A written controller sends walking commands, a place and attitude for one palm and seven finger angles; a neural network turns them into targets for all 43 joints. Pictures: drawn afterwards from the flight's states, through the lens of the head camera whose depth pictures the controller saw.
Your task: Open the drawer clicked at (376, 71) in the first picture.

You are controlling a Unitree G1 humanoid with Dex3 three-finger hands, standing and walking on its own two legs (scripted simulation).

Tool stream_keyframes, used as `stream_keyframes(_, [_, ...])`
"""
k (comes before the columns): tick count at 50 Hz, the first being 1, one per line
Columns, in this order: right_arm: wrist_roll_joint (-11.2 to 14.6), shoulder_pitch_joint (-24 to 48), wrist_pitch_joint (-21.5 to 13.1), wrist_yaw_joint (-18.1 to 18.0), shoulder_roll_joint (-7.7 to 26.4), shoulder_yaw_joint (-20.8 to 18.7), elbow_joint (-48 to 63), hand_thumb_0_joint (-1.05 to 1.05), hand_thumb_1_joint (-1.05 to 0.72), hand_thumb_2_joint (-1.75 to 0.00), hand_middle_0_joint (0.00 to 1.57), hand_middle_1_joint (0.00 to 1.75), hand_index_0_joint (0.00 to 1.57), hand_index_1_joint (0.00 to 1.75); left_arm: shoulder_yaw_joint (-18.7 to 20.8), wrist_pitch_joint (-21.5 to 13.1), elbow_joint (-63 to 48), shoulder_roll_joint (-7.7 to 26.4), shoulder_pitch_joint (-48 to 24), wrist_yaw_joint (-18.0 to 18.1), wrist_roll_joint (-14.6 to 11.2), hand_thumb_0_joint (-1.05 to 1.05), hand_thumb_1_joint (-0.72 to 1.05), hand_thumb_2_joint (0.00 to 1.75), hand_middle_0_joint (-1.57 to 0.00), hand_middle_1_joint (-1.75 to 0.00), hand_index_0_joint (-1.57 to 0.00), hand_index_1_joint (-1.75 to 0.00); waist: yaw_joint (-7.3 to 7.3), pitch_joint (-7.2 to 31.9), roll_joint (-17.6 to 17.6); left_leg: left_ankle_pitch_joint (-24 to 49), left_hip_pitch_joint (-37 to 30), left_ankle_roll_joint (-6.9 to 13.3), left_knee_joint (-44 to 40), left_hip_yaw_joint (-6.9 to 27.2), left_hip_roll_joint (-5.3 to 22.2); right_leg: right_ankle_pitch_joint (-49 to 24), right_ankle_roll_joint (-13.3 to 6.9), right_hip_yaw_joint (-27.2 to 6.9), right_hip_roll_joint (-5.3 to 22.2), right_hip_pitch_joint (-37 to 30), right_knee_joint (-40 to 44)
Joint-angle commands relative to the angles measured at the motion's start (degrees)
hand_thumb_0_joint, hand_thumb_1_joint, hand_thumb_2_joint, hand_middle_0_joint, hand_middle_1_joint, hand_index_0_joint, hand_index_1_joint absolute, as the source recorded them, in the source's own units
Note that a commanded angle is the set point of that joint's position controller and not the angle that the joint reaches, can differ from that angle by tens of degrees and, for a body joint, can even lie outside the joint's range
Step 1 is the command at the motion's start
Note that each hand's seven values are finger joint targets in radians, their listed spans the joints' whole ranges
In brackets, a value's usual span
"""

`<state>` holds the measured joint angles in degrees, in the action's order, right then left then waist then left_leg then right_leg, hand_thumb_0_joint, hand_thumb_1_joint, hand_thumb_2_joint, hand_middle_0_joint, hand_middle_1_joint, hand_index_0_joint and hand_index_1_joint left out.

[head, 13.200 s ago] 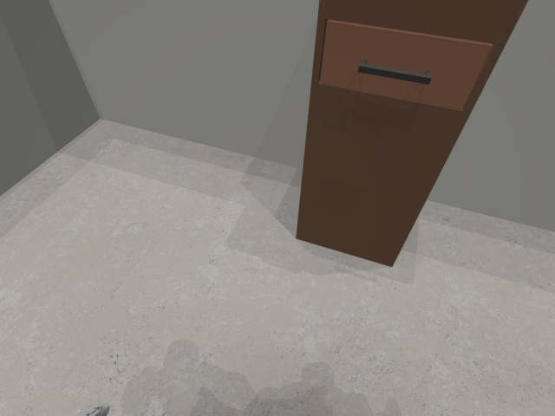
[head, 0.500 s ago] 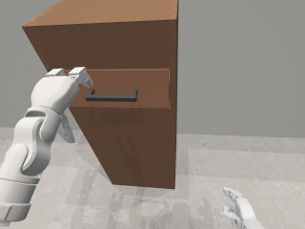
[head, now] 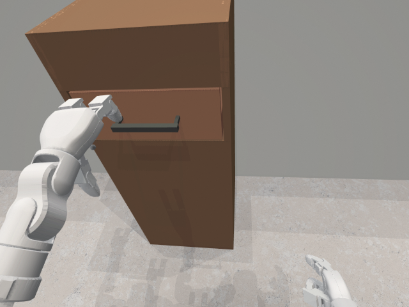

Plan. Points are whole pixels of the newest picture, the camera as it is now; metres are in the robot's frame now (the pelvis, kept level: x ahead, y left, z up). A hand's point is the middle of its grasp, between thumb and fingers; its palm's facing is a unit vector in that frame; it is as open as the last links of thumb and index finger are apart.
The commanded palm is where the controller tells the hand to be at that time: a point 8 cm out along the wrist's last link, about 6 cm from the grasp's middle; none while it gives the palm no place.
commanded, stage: move the hooked fingers above the handle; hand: left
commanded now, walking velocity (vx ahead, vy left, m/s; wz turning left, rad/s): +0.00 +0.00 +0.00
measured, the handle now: (146, 123) +0.52 +0.24 +0.08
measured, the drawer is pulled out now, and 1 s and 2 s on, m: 0.00 0.00 0.00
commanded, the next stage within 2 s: none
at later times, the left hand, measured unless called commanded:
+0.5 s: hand (118, 142) +0.36 +0.23 +0.15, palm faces +0.06 -0.06 -1.00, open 13.9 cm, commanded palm +0.34 +0.23 +0.22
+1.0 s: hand (133, 130) +0.42 +0.22 +0.13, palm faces +0.04 -0.06 -1.00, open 13.8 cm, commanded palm +0.40 +0.24 +0.20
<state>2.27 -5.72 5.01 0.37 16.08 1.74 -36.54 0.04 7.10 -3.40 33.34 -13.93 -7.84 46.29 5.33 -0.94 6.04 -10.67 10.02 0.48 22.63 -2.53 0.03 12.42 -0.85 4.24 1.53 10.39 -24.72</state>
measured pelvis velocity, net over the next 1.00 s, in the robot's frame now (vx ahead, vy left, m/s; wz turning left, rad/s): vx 0.03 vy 0.00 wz -0.01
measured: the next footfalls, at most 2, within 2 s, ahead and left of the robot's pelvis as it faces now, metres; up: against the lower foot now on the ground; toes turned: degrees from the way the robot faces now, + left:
none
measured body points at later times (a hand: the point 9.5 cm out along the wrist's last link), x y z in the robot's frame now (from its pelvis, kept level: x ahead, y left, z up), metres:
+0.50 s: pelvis +0.01 +0.00 +0.00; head +0.03 -0.04 +0.45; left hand +0.35 +0.23 +0.21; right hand +0.20 -0.23 -0.12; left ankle +0.02 +0.12 -0.74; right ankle +0.01 -0.11 -0.74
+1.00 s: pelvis +0.03 +0.00 +0.00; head +0.06 -0.03 +0.45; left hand +0.42 +0.22 +0.19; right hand +0.20 -0.24 -0.12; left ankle +0.02 +0.12 -0.74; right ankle +0.01 -0.11 -0.74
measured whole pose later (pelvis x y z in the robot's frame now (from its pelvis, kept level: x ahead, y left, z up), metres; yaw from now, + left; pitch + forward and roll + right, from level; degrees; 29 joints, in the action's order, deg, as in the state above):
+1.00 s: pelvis +0.03 +0.00 +0.00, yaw +0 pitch +4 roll +0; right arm 2.4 -9.1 7.2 -1.4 15.6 0.3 -36.8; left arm -5.2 0.6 18.0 30.1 -28.1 -3.5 51.0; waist 2.7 1.1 3.9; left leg -13.8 14.9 0.6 24.9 -2.8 0.1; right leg 15.1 -0.7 3.8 1.4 15.1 -26.4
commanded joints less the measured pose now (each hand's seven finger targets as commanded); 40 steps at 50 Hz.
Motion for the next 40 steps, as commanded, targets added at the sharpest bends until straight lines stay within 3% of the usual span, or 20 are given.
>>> stream_keyframes(1, [0.09, 9.48, -3.24, -0.87, 5.16, -1.67, 9.51, 0.00, -0.90, -0.90, 0.20, 0.30, 0.20, 0.30, 6.14, -0.97, -7.97, 12.61, -19.99, 0.51, 0.68, 0.00, -0.50, 0.30, -0.30, -1.20, -0.30, -1.20, -1.07, 12.18, -5.53, 5.25, -1.06, 1.01, -2.42, 0.62, -1.71, -3.25, -0.16, -3.44, -0.60, -4.82, 4.37])
stream_keyframes(3, [-0.11, 8.92, -3.06, -1.21, 5.19, -1.69, 9.30, 0.00, -0.90, -0.90, 0.20, 0.30, 0.20, 0.30, 6.35, -2.02, -7.67, 13.21, -22.28, 0.65, 1.04, 0.00, -0.50, 0.30, -0.30, -1.20, -0.30, -1.20, -1.25, 12.72, -5.31, 5.32, -1.42, 1.10, -2.52, 0.83, -1.80, -3.65, -0.13, -3.21, -0.68, -4.61, 4.35])
stream_keyframes(5, [-0.14, 8.33, -3.16, -1.51, 5.46, -1.78, 8.86, 0.00, -0.90, -0.90, 0.20, 0.30, 0.20, 0.30, 9.31, -3.13, -6.37, 16.01, -23.37, 1.42, 0.71, 0.00, -0.50, 0.30, -0.30, -1.20, -0.30, -1.20, -1.15, 13.60, -5.12, 5.91, -1.52, 1.10, -2.10, 1.02, -1.68, -4.11, -0.26, -3.45, -0.90, -5.37, 4.49])
stream_keyframes(10, [-0.09, 7.63, -2.75, -1.43, 5.30, -1.97, 8.44, 0.00, -0.90, -0.90, 0.20, 0.30, 0.20, 0.30, 9.98, -4.17, -2.99, 15.80, -23.77, 2.75, 0.72, 0.00, -0.50, 0.30, -0.30, -1.20, -0.30, -1.20, -0.86, 14.41, -3.88, 8.45, -0.78, 0.85, -1.81, 0.72, -1.73, -7.39, -0.48, -3.41, -0.62, -6.47, 3.83])
stream_keyframes(12, [-0.11, 7.46, -2.63, -1.19, 5.07, -1.97, 8.59, 0.00, -0.90, -0.90, 0.20, 0.30, 0.20, 0.30, 7.36, -3.95, -2.49, 13.30, -24.49, 2.76, 0.96, 0.00, -0.50, 0.30, -0.30, -1.20, -0.30, -1.20, -1.07, 13.83, -3.61, 9.30, -0.78, 0.84, -1.79, 0.72, -1.73, -8.37, -0.55, -2.91, -0.57, -5.59, 3.44])
stream_keyframes(15, [0.01, 7.19, -2.18, -1.10, 5.50, -2.26, 8.89, 0.00, -0.90, -0.90, 0.20, 0.30, 0.20, 0.30, 6.68, -3.48, -1.41, 13.17, -24.45, 2.59, 1.61, 0.00, -0.50, 0.30, -0.30, -1.20, -0.30, -1.20, -1.23, 14.77, -4.29, 9.44, -0.69, 0.86, -1.61, 0.58, -1.71, -8.58, -0.65, -3.19, -0.64, -6.00, 3.29])
stream_keyframes(19, [0.07, 6.50, -1.86, -1.09, 5.44, -2.54, 9.05, 0.00, -0.90, -0.90, 0.20, 0.30, 0.20, 0.30, 3.11, -3.81, -2.83, 10.29, -26.82, 2.37, 2.19, 0.00, -0.50, 0.30, -0.30, -1.20, -0.30, -1.20, -2.06, 15.43, -3.12, 10.29, -2.05, 1.02, -1.58, 0.91, -1.65, -8.94, -0.77, -2.55, -0.89, -4.15, 2.78])
stream_keyframes(20, [0.10, 6.27, -1.97, -1.15, 5.50, -2.62, 9.07, 0.00, -0.90, -0.90, 0.20, 0.30, 0.20, 0.30, 3.62, -3.96, -2.24, 10.75, -26.97, 2.46, 1.97, 0.00, -0.50, 0.30, -0.30, -1.20, -0.30, -1.20, -2.01, 15.25, -4.68, 10.15, -1.94, 1.08, -1.45, 1.00, -1.60, -8.67, -0.76, -2.69, -0.96, -4.42, 3.01])
stream_keyframes(23, [-0.04, 5.22, -1.82, -1.32, 5.63, -2.75, 8.42, 0.00, -0.90, -0.90, 0.20, 0.30, 0.20, 0.30, 5.49, -4.67, -1.54, 12.76, -28.86, 3.64, 2.63, 0.00, -0.50, 0.30, -0.30, -1.20, -0.30, -1.20, -1.49, 17.32, -4.17, 11.56, -2.17, 1.15, -1.49, 1.07, -1.61, -9.97, -0.87, -2.60, -0.98, -5.21, 2.37])
stream_keyframes(25, [-0.21, 4.97, -1.73, -1.35, 5.86, -2.88, 8.11, 0.00, -0.90, -0.90, 0.20, 0.30, 0.20, 0.30, 9.50, -5.12, -0.96, 16.44, -28.12, 4.86, 2.52, 0.00, -0.50, 0.30, -0.30, -1.20, -0.30, -1.20, -0.48, 19.41, -4.61, 13.61, -1.79, 1.20, -1.06, 1.00, -1.69, -12.30, -0.95, -3.04, -0.96, -7.58, 1.88])
stream_keyframes(29, [0.00, 4.67, -1.03, -1.06, 5.70, -2.97, 7.84, 0.00, -0.90, -0.90, 0.20, 0.30, 0.20, 0.30, 8.40, -4.32, 2.00, 14.36, -27.23, 5.83, 2.28, 0.00, -0.50, 0.30, -0.30, -1.20, -0.30, -1.20, -0.66, 18.13, -4.19, 14.89, -0.79, 1.14, -1.05, 0.32, -1.49, -14.46, -0.83, -2.77, -0.80, -7.06, 1.44])
stream_keyframes(30, [0.17, 4.58, -0.85, -0.94, 5.93, -3.09, 7.91, 0.00, -0.90, -0.90, 0.20, 0.30, 0.20, 0.30, 9.72, -3.81, 3.26, 15.48, -25.98, 5.87, 2.44, 0.00, -0.50, 0.30, -0.30, -1.20, -0.30, -1.20, -0.41, 18.10, -4.56, 14.96, -0.42, 1.03, -1.07, 0.37, -1.41, -14.06, -0.95, -2.90, -0.96, -7.57, 1.44])
stream_keyframes(33, [0.32, 4.27, -0.25, -1.17, 6.11, -3.05, 7.85, 0.00, -0.90, -0.90, 0.20, 0.30, 0.20, 0.30, 5.34, -2.59, 5.96, 12.00, -26.86, 4.80, 2.98, 0.00, -0.50, 0.30, -0.30, -1.20, -0.30, -1.20, -1.78, 16.45, -6.12, 13.72, -0.22, 1.29, -0.93, 0.02, -1.34, -13.70, -0.63, -2.63, -0.96, -5.47, 1.64])
stream_keyframes(37, [0.38, 3.41, -0.14, -1.65, 6.02, -3.15, 8.35, 0.00, -0.90, -0.90, 0.20, 0.30, 0.20, 0.30, 1.61, -3.49, 4.61, 9.84, -31.13, 3.37, 3.70, 0.00, -0.50, 0.30, -0.30, -1.20, -0.30, -1.20, -3.13, 17.66, -5.33, 13.01, -1.57, 1.60, -0.27, 0.68, -1.65, -12.45, -0.76, -2.51, -1.27, -3.67, 1.35])
stream_keyframes(38, [0.35, 3.16, -0.26, -1.83, 5.89, -3.27, 8.55, 0.00, -0.90, -0.90, 0.20, 0.30, 0.20, 0.30, 0.89, -4.03, 3.92, 9.39, -32.48, 3.27, 3.69, 0.00, -0.50, 0.30, -0.30, -1.20, -0.30, -1.20, -3.33, 18.34, -4.28, 13.05, -2.52, 1.67, -0.01, 0.74, -1.66, -12.36, -0.78, -2.57, -1.30, -3.07, 1.29])
stream_keyframes(40, [0.24, 1.87, -0.33, -2.33, 6.07, -3.38, 7.88, 0.00, -0.90, -0.90, 0.20, 0.30, 0.20, 0.30, 1.79, -5.07, 5.85, 10.71, -34.67, 3.49, 3.66, 0.00, -0.50, 0.30, -0.30, -1.20, -0.30, -1.20, -3.90, 18.17, -5.80, 12.53, -2.36, 1.66, 0.36, 1.01, -1.62, -11.46, -0.82, -2.51, -1.48, -2.49, 1.48])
